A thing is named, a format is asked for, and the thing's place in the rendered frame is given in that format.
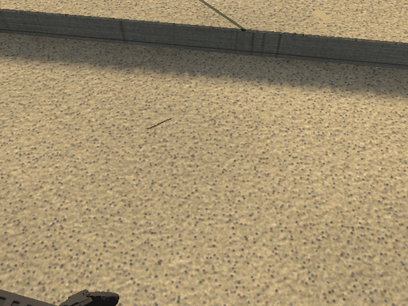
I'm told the left robot hand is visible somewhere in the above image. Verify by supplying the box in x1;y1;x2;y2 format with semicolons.
59;289;119;306

